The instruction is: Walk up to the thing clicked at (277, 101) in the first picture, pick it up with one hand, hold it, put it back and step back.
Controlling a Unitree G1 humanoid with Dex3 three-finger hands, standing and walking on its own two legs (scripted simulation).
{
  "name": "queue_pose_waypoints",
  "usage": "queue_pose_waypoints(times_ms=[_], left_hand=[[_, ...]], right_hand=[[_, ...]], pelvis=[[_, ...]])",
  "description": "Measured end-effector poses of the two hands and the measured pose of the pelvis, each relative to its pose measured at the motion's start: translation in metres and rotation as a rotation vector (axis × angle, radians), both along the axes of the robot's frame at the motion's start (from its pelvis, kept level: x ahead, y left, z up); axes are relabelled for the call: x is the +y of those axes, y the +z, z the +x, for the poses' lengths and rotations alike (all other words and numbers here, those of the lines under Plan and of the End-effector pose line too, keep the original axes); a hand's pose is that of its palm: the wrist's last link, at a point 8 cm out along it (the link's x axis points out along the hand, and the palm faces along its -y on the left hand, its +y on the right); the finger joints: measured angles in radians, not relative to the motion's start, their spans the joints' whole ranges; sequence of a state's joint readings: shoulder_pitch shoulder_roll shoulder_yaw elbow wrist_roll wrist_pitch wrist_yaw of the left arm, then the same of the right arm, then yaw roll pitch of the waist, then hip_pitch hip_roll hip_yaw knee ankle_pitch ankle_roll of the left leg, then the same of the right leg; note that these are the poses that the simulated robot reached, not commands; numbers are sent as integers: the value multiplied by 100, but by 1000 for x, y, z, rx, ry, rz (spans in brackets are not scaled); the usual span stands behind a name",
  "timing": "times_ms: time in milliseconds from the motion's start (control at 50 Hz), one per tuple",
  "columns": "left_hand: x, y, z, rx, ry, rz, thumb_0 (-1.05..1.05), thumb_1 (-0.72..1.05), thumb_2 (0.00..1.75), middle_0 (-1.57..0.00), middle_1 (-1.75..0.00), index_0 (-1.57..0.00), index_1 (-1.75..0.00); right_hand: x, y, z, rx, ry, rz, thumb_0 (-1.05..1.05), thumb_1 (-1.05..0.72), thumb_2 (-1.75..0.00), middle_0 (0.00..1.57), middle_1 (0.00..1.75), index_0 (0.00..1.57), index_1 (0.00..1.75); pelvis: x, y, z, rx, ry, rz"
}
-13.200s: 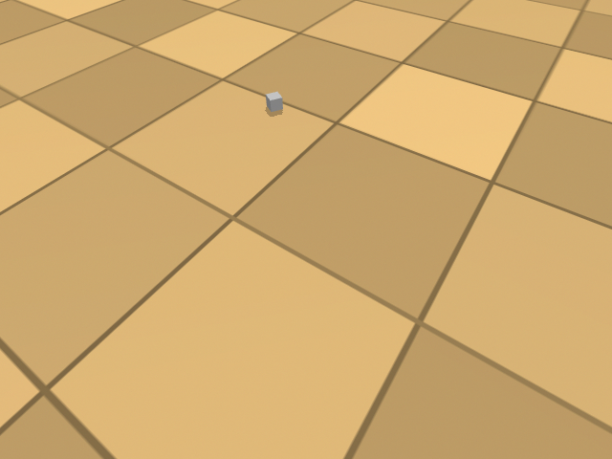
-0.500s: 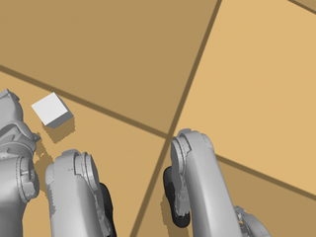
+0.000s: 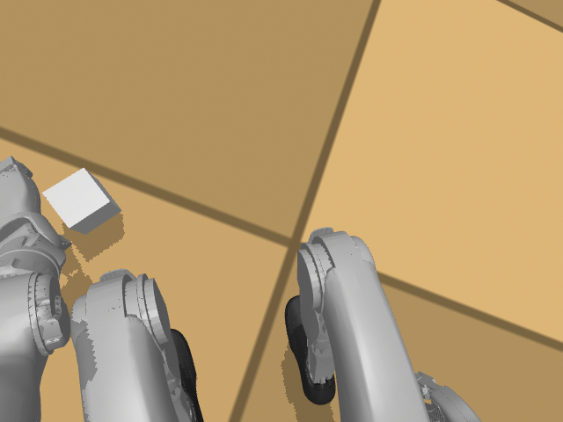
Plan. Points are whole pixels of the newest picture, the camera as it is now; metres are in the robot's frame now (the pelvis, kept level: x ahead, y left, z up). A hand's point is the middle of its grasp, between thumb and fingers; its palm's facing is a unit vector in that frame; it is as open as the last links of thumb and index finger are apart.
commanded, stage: rise first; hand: left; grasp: from above
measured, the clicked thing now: (84, 202) +0.47 +0.27 -0.29
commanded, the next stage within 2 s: approach in 1.06 s
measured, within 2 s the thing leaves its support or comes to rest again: neither
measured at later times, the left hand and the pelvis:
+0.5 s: hand (34, 217) +0.43 +0.31 -0.18, palm faces -0.32 -0.27 -0.91, open 13.0 cm; pelvis +0.00 +0.00 -0.01, yaw +0 degrees
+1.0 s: hand (32, 217) +0.42 +0.30 -0.17, palm faces -0.32 -0.26 -0.91, open 13.3 cm; pelvis +0.00 +0.00 +0.00, yaw +0 degrees
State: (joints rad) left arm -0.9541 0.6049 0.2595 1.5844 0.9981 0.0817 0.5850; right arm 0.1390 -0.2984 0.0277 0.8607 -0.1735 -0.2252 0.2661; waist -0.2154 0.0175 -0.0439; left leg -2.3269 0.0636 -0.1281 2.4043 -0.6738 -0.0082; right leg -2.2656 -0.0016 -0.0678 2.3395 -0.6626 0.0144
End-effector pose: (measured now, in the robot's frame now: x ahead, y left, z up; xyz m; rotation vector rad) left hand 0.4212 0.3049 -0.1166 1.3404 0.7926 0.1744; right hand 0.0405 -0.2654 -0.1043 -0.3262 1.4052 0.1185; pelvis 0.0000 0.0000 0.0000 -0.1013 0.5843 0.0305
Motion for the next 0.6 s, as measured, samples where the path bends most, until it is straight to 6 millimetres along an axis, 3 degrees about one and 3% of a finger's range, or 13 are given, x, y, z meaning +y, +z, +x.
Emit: queue_pose_waypoints(times_ms=[360, 600], left_hand=[[0, -3, 10, 2, 6, -4, 0, -35, 82, -33, -79, -31, -81], [5, -8, 5, 0, -5, -2, 0, -36, 83, -32, -79, -30, -81]], right_hand=[[1, 0, -15, 35, 5, 24, 0, -91, -90, 20, 30, 20, 30], [3, 0, -14, 35, 10, 26, 0, -91, -90, 20, 30, 20, 30]], pelvis=[[0, -3, 0, -5, -3, -3], [1, -6, 1, -8, -3, -9]])
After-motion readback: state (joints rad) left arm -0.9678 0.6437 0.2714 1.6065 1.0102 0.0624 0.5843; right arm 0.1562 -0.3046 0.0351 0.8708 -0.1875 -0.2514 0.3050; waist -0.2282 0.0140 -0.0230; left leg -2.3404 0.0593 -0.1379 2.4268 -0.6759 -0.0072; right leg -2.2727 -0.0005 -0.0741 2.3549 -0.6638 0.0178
